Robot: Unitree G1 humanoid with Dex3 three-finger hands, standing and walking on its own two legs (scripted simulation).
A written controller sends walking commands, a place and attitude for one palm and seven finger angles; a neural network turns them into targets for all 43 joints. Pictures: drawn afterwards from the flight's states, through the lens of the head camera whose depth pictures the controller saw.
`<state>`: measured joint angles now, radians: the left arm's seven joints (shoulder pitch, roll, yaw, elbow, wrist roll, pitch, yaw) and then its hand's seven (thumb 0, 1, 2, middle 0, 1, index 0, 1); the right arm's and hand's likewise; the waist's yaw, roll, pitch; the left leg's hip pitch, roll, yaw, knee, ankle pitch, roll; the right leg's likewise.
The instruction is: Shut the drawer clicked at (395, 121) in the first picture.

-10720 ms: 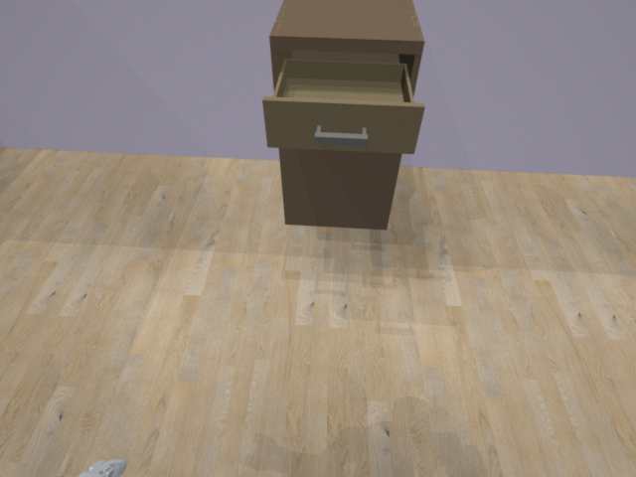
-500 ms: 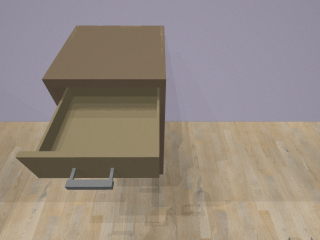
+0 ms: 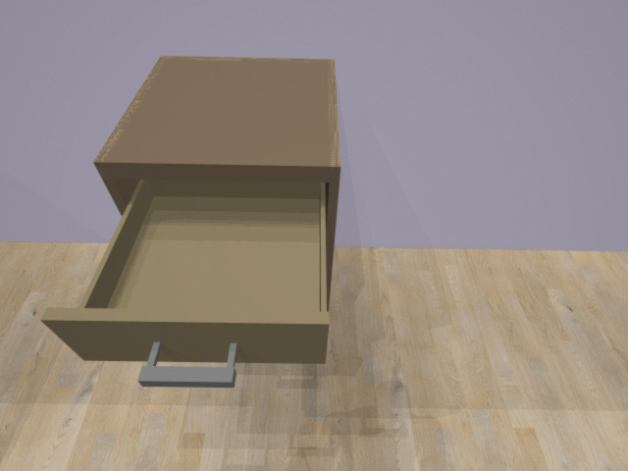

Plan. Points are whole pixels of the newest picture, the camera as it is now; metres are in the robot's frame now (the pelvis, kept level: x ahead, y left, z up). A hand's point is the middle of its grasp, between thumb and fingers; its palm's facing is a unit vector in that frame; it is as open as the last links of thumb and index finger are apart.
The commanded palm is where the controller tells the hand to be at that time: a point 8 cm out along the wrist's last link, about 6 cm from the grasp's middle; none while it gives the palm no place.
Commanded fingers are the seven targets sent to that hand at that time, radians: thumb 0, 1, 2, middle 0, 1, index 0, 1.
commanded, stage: come to a stop and stand still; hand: left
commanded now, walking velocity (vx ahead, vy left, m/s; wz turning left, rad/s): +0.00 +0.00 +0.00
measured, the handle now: (191, 363) +0.28 +0.21 -0.08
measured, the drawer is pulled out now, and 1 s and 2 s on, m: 0.30 0.30 0.30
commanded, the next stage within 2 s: look again from close up in 0.02 s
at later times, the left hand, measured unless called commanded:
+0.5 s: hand out of the picture +0.01 +0.22 -0.18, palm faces -0.02 -0.98 -0.21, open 7.4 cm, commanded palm none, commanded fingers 0.00 0.90 0.90 -0.20 -0.30 -0.20 -0.30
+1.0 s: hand (154, 460) +0.14 +0.20 -0.03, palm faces +0.14 -0.99 -0.04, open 6.7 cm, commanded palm +0.07 +0.25 -0.06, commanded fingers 0.00 0.90 0.90 -0.50 -0.62 -0.50 -0.62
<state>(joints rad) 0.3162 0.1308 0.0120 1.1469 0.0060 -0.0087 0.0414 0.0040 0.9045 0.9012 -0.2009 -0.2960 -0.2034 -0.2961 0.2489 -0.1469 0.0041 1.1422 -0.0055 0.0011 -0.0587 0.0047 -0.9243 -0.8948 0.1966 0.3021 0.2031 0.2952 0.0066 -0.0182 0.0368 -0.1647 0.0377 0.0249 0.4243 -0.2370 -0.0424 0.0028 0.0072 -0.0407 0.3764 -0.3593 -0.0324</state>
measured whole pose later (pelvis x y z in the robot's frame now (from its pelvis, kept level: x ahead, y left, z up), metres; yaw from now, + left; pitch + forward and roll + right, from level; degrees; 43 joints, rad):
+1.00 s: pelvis -0.06 +0.02 -0.05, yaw -1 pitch +11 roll +0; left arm 0.46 0.14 0.15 0.13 -0.20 -0.46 -0.12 0.01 0.91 0.90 -0.28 -0.41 -0.33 -0.43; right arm 0.17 -0.21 -0.06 0.68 0.00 -0.23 -0.01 0.01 -0.90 -0.89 0.20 0.30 0.21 0.30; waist -0.02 -0.01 -0.16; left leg -0.74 0.03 0.03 0.90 -0.35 -0.01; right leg -0.60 -0.01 -0.04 0.94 -0.53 -0.02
